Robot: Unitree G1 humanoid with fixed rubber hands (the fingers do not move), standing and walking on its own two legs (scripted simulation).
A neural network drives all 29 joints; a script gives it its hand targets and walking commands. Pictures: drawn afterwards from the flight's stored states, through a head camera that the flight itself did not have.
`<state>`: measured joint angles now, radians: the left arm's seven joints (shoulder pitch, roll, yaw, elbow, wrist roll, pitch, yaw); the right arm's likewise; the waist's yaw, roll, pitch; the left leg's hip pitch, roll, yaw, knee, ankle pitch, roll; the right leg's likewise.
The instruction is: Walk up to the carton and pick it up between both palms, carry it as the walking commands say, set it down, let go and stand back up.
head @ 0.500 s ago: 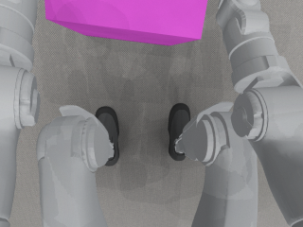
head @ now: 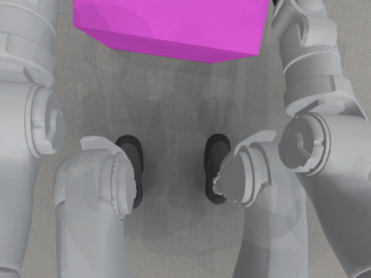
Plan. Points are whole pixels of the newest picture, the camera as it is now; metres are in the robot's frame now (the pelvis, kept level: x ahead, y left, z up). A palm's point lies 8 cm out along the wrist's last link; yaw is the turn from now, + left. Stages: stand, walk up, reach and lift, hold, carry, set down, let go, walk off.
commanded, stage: reach and lift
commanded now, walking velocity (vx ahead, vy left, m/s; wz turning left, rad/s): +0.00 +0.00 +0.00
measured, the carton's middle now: out of the picture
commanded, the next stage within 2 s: none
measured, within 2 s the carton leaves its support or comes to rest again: leaves its support in 0.30 s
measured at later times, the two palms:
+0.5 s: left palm out of the picture +0.57 +0.17 -0.12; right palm out of the picture +0.54 -0.16 -0.12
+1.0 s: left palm out of the picture +0.56 +0.18 -0.06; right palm out of the picture +0.54 -0.16 -0.06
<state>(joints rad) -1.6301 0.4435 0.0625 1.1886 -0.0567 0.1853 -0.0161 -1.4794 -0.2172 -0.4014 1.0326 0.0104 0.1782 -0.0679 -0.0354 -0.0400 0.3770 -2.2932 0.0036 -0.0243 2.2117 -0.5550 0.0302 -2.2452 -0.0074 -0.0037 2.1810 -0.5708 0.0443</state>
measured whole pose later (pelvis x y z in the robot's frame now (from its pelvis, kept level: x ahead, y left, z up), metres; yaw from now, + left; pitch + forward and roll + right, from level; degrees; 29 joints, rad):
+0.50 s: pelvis +0.00 -0.01 +0.02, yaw +0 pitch +41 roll -3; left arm -1.48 0.37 0.11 1.02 -0.03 0.27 0.04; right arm -1.31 -0.15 -0.38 0.80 0.07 0.26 -0.16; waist -0.04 -0.02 0.23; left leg -2.29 0.01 -0.02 2.13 -0.56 0.02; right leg -2.26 0.03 0.01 2.11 -0.56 0.05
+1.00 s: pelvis +0.01 +0.00 +0.06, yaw +1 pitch +45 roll -3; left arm -1.37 0.30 0.19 0.87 0.07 0.35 0.01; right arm -1.20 -0.07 -0.47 0.63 -0.03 0.33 -0.13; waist -0.04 -0.02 0.08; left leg -2.25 -0.01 -0.02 2.00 -0.54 0.01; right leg -2.21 0.02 0.02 1.98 -0.56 0.05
